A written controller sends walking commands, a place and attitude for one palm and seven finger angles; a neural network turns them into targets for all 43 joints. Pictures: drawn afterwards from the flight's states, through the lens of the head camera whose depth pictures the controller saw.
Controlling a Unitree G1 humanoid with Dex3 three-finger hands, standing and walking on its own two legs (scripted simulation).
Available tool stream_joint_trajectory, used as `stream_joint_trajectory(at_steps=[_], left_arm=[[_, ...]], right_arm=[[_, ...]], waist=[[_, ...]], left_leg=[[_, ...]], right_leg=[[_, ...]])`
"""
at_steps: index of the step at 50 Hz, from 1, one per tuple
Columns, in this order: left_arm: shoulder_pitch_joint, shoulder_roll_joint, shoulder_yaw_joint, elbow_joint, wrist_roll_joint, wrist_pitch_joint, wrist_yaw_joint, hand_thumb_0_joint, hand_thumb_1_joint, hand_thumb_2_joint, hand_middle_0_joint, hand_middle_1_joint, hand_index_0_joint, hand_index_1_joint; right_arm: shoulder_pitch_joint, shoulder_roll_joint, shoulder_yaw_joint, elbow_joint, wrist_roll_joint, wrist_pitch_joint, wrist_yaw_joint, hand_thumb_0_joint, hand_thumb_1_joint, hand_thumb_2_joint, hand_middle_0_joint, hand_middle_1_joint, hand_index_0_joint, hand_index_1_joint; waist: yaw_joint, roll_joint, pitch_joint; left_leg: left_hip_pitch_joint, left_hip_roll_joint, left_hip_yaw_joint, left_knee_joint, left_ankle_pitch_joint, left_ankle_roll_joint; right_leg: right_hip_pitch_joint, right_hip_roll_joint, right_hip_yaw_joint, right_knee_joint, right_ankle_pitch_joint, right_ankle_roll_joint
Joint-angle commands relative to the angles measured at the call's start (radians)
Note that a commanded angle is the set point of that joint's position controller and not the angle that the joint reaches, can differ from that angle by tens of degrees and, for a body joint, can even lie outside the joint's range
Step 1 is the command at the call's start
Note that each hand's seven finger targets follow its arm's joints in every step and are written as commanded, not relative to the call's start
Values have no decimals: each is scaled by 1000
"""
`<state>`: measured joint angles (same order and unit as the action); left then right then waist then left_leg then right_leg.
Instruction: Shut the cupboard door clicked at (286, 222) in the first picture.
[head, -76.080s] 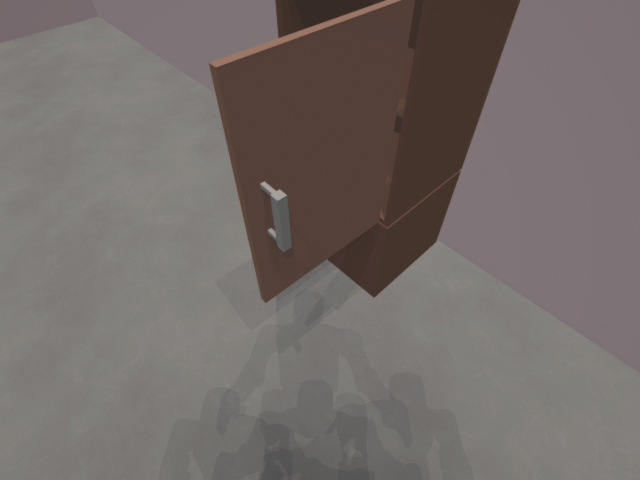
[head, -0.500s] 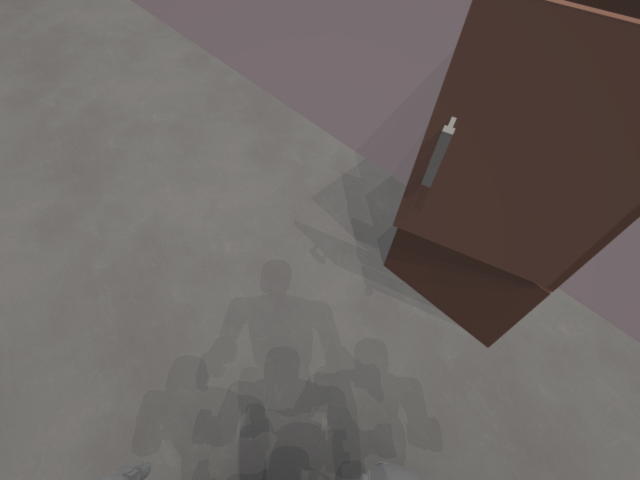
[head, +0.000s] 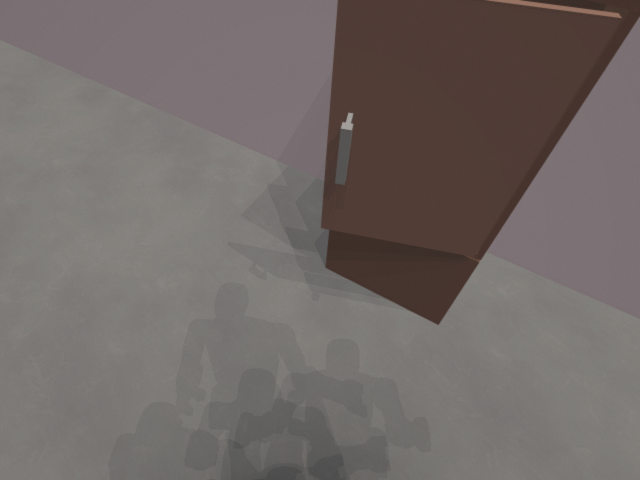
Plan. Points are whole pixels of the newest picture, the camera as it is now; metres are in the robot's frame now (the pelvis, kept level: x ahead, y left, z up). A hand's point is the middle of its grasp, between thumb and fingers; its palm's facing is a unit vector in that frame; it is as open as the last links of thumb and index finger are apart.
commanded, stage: turn to face it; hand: left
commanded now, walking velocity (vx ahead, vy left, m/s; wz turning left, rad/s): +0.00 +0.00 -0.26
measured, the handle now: (345, 149) +0.73 -0.01 -0.04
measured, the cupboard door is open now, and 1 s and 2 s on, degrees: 18 18 18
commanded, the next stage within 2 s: take the last steps up to it in 0.10 s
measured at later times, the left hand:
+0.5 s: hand out of the picture +0.10 +0.16 -0.16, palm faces -0.11 -0.97 -0.22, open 7.3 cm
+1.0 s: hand (268, 367) +0.30 +0.10 -0.16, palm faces -0.20 -0.96 -0.20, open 7.4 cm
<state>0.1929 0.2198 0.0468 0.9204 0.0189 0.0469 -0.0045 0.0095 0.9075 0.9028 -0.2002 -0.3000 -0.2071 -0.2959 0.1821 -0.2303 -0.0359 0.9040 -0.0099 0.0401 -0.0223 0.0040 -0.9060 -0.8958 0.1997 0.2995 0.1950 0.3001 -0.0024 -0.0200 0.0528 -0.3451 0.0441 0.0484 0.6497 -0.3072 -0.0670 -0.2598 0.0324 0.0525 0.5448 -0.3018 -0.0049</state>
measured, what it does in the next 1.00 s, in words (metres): walks ahead: left foot, then right foot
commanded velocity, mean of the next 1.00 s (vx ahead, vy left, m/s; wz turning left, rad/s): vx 0.21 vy -0.05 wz -0.12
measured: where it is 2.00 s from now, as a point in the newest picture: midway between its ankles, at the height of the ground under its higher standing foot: outside the picture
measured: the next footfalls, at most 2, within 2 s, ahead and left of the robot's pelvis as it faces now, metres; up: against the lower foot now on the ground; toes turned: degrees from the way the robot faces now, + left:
left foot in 0.02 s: +0.05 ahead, +0.12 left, +0.00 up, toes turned +3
right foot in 0.38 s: +0.01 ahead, -0.13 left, +0.00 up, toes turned -11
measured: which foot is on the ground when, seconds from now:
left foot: up 0.00-0.00, down 0.02-0.38, up 0.40-0.66, down 0.68-1.00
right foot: down 0.00-0.02, up 0.04-0.36, down 0.38-0.68, up 0.70-1.00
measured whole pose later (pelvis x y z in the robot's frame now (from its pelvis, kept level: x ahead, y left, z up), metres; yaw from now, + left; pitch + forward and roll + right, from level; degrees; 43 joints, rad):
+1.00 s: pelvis +0.18 -0.07 +0.00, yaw -12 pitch -1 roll +0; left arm 0.16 0.20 0.05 1.02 0.02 -0.01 -0.03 0.01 0.92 0.90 -0.19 -0.30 -0.20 -0.29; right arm 0.37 -0.14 -0.03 1.08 -0.03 -0.01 -0.01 0.00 -0.90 -0.90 0.20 0.30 0.20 0.30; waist -0.04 0.00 0.06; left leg -0.10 0.10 0.16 0.47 -0.33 -0.04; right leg -0.39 -0.06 -0.09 0.65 -0.24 -0.02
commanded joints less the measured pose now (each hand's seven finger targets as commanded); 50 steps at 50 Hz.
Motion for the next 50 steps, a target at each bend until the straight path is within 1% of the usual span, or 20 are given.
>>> stream_joint_trajectory(at_steps=[1,4,6,10,13,16,17,18,19,20,24,29,32,33,34,35,38,42,46,50], left_arm=[[14,87,34,-87,-11,-9,4,0,900,900,-200,-300,-200,-300],[-28,113,49,-71,0,0,-2,0,900,900,-200,-300,-200,-300],[-13,85,43,-55,-1,2,-11,0,900,900,-200,-300,-200,-300],[-38,54,30,-50,-1,8,-10,0,900,900,-200,-300,-200,-300],[-38,45,24,-41,2,1,-20,0,900,900,-200,-300,-200,-300],[37,65,32,-4,8,-12,-32,0,900,900,-200,-300,-200,-300],[102,103,44,19,11,-22,-30,0,900,900,-200,-300,-200,-300],[158,186,59,39,19,-34,-17,0,900,900,-200,-300,-200,-300],[203,236,65,46,8,-35,-8,0,900,900,-200,-300,-200,-300],[184,209,60,49,6,-46,2,0,900,900,-200,-300,-200,-300],[76,125,36,45,8,-78,9,0,900,900,-200,-300,-200,-300],[120,131,35,103,6,-88,4,0,900,900,-200,-300,-200,-300],[104,114,35,121,-3,-84,1,0,900,900,-200,-300,-200,-300],[119,75,31,113,-6,-81,-3,0,900,900,-200,-300,-200,-300],[157,20,19,94,-13,-77,-9,0,900,900,-200,-300,-200,-300],[98,51,15,65,0,-76,-9,0,900,900,-200,-300,-200,-300],[6,39,22,62,10,-72,-23,0,900,900,-200,-300,-200,-300],[41,-12,14,80,2,-55,-26,0,900,900,-200,-300,-200,-300],[20,-13,11,73,5,-57,-24,0,900,900,-200,-300,-200,-300],[161,59,35,116,9,-69,-15,0,900,900,-200,-300,-200,-300]], right_arm=[[136,-243,-41,-41,-16,-42,-12,0,-900,-900,200,300,200,300],[82,-189,-27,-44,-27,-44,-28,0,-900,-900,200,300,200,300],[38,-159,-19,-50,-25,-46,-28,0,-900,-900,200,300,200,300],[89,-163,-32,-5,-24,-40,-23,0,-900,-900,200,300,200,300],[112,-185,-42,19,-29,-33,-15,0,-900,-900,200,300,200,300],[87,-191,-49,34,-22,-32,-7,0,-900,-900,200,300,200,300],[69,-163,-46,31,-17,-35,-3,0,-900,-900,200,300,200,300],[45,-93,-31,4,-5,-39,3,0,-900,-900,200,300,200,300],[-64,-87,-21,-47,-13,-39,12,0,-900,-900,200,300,200,300],[-81,-101,-27,-46,-14,-38,11,0,-900,-900,200,300,200,300],[-2,-71,-27,4,-21,-50,30,0,-900,-900,200,300,200,300],[18,-33,-17,11,-16,-65,36,0,-900,-900,200,300,200,300],[150,-57,-20,62,-21,-85,24,0,-900,-900,200,300,200,300],[259,-120,-33,97,-28,-96,15,0,-900,-900,200,300,200,300],[368,-228,-55,121,-45,-97,3,0,-900,-900,200,300,200,300],[400,-244,-56,127,-38,-86,-7,0,-900,-900,200,300,200,300],[250,-133,-28,88,-31,-92,-14,0,-900,-900,200,300,200,300],[198,-103,-19,100,-27,-102,-13,0,-900,-900,200,300,200,300],[180,-99,-30,118,-22,-83,-2,0,-900,-900,200,300,200,300],[150,-65,-31,123,-14,-67,10,0,-900,-900,200,300,200,300]], waist=[[-26,312,-116],[-13,237,-59],[8,179,-68],[-18,215,-90],[-35,210,-94],[8,150,-62],[43,45,-61],[71,-207,-39],[120,-253,21],[92,-203,51],[1,-118,55],[1,-113,23],[-63,-43,-23],[-97,119,-77],[-116,361,-134],[-134,328,-126],[-69,165,36],[-17,153,-4],[-12,169,31],[72,35,13]], left_leg=[[253,362,-367,-331,340,181],[157,335,-283,-336,459,239],[192,278,-147,-303,527,220],[226,268,-79,-289,516,214],[208,285,-110,-318,213,202],[58,251,-82,-279,-122,151],[-44,192,-18,-168,-191,110],[-258,57,121,61,-293,44],[-356,12,67,275,-343,35],[-390,32,-11,385,-261,41],[-278,68,4,334,-98,25],[-130,36,67,60,-21,30],[159,0,92,-148,110,45],[337,93,-56,-219,75,79],[485,352,-396,-338,-12,176],[442,433,-526,-430,-105,230],[207,366,-333,-462,0,229],[197,276,-62,-418,324,205],[108,245,-12,-398,175,192],[-36,139,62,-195,-68,113]], right_leg=[[-199,9,-11,242,-202,1],[-241,-33,18,582,-245,26],[-231,-46,-24,533,-199,35],[-151,-44,-80,344,-177,37],[-81,-26,-124,205,-176,20],[120,-9,-151,-70,-30,-1],[241,-56,-80,-194,-65,-24],[347,-266,228,-335,-241,-115],[270,-397,401,-419,-273,-216],[219,-390,427,-423,-304,-254],[131,-283,148,-353,-4,-212],[150,-254,82,-313,133,-191],[45,-193,33,-154,112,-143],[-66,-124,-11,56,97,-104],[-265,-11,-129,340,-176,-51],[-337,-4,-58,532,-286,-54],[-369,-119,-19,641,-103,-37],[-222,-117,-82,353,-47,-10],[-82,-76,-155,146,35,-5],[201,-76,-117,-63,89,-19]])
